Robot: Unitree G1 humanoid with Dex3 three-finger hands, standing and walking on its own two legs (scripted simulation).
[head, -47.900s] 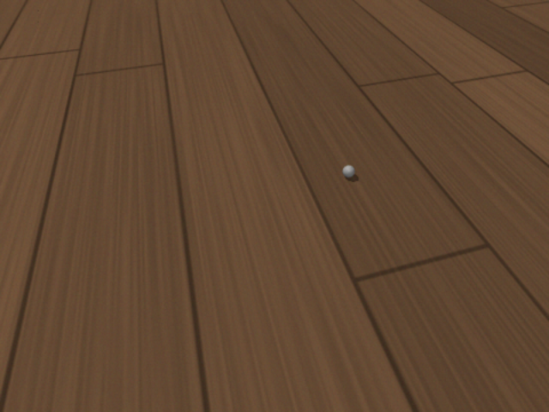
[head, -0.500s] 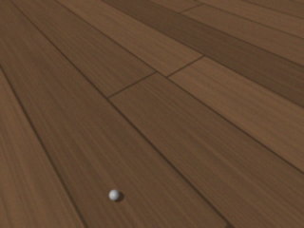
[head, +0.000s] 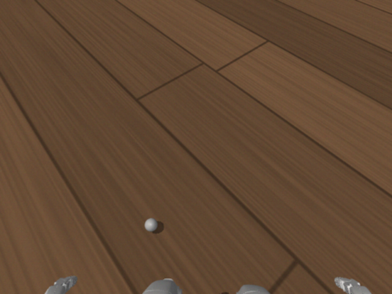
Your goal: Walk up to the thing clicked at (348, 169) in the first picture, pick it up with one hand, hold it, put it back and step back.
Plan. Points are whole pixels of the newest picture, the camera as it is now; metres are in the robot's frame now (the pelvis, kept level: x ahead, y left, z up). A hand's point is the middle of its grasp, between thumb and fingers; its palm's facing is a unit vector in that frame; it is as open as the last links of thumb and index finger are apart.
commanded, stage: step back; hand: left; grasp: from above
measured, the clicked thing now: (151, 224) +0.45 +0.23 -0.73
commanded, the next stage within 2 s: none
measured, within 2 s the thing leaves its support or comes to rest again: neither
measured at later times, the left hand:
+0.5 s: hand out of the picture +0.02 +0.26 -0.15, palm faces -0.09 -0.91 -0.40, open 7.4 cm
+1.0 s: hand out of the picture -0.09 +0.30 -0.15, palm faces -0.01 -0.94 -0.35, open 7.4 cm
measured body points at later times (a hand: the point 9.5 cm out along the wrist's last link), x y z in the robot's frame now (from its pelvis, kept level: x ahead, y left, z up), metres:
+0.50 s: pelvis -0.09 +0.01 -0.01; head -0.03 -0.01 +0.44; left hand +0.02 +0.31 -0.12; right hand +0.01 -0.31 -0.14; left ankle +0.00 +0.11 -0.72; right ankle -0.09 -0.11 -0.73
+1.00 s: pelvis -0.21 +0.04 +0.01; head -0.16 +0.07 +0.45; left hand -0.09 +0.35 -0.12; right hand -0.12 -0.27 -0.10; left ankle -0.17 +0.15 -0.73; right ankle -0.23 -0.11 -0.63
